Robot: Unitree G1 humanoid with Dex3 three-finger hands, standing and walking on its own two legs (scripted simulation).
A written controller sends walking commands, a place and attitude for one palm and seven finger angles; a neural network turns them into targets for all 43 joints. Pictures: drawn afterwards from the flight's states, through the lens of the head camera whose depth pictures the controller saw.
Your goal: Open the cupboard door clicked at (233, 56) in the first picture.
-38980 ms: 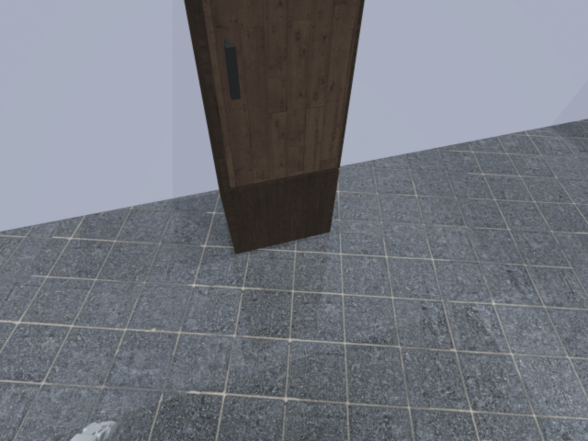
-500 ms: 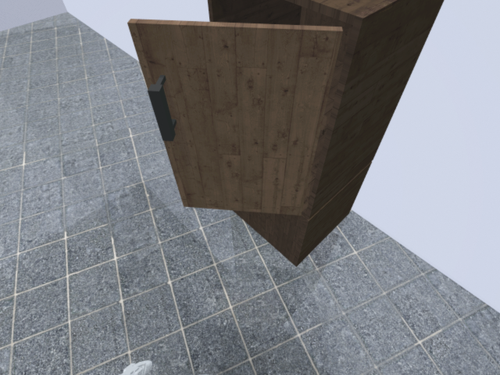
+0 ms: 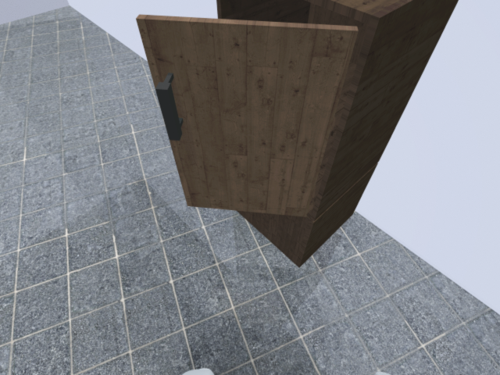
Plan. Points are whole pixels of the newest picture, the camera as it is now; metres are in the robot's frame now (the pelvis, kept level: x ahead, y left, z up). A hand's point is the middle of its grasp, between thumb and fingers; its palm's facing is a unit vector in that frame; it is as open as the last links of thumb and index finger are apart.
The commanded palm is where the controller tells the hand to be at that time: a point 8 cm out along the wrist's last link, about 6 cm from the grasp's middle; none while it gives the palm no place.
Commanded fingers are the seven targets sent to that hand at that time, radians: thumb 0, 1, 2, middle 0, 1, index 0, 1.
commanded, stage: come to a stop and stand still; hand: left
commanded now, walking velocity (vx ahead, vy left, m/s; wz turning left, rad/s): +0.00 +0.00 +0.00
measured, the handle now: (172, 107) +0.61 +0.22 +0.06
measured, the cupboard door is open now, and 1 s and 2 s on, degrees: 40 40 40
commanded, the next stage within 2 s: look again from close up in 1.72 s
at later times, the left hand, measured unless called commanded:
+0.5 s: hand out of the picture -0.04 +0.15 -0.18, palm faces +0.05 -0.98 -0.19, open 7.4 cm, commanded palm none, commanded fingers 0.00 0.90 0.90 -0.20 -0.30 -0.20 -0.30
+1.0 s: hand out of the picture -0.07 +0.16 -0.17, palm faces +0.07 -0.98 -0.16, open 7.4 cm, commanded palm none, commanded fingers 0.00 0.90 0.90 -0.20 -0.30 -0.20 -0.30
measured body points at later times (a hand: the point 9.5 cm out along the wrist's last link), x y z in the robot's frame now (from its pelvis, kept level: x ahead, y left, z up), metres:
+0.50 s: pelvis -0.05 -0.03 +0.00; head -0.06 -0.01 +0.45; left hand -0.05 +0.20 -0.16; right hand -0.03 -0.26 -0.15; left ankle +0.03 +0.08 -0.73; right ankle -0.03 -0.13 -0.73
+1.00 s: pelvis -0.03 -0.01 +0.01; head -0.04 +0.01 +0.46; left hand -0.07 +0.21 -0.16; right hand -0.01 -0.24 -0.14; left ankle +0.03 +0.08 -0.73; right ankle -0.03 -0.13 -0.73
